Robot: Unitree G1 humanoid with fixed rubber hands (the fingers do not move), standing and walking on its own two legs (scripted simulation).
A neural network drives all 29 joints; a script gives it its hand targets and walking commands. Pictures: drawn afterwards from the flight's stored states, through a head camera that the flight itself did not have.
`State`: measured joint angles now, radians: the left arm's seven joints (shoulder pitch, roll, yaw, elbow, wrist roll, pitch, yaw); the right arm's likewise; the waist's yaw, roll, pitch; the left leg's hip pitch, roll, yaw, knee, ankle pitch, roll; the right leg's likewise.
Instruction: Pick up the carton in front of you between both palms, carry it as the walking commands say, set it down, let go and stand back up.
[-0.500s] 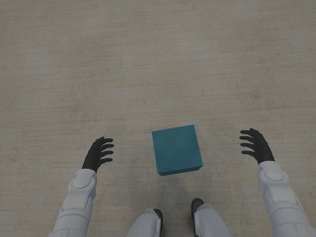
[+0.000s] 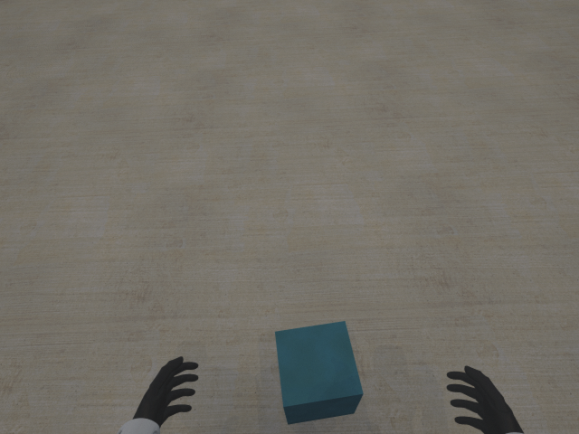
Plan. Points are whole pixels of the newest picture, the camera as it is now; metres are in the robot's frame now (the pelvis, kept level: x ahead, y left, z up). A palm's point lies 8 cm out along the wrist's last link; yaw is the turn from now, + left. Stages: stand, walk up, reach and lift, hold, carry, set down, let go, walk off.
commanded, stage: let go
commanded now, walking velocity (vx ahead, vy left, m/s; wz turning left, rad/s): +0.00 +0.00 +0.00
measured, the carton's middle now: (315, 374) +0.38 -0.01 -0.65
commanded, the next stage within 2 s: stand in 0.30 s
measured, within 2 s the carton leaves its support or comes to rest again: neither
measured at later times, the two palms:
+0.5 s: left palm (122, 431) +0.15 +0.27 -0.08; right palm out of the picture +0.13 -0.28 -0.09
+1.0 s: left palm out of the picture +0.13 +0.29 -0.10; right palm out of the picture +0.13 -0.29 -0.09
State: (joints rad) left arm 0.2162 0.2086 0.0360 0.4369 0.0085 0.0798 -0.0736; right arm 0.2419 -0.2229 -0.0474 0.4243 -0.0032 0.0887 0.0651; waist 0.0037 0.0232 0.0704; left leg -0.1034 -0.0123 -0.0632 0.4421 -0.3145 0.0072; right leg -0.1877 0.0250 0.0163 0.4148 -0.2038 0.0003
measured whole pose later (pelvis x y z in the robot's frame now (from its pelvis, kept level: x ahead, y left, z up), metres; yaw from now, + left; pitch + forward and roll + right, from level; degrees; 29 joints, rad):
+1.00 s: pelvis +0.01 +0.00 +0.00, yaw +1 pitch -1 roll +0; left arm 0.14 0.34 0.02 0.86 0.03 -0.01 0.02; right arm 0.21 -0.35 -0.02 0.78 -0.03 0.01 -0.02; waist 0.00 0.01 0.01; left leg -0.10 -0.03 -0.07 0.46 -0.34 0.01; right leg -0.20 0.01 0.01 0.47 -0.25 0.00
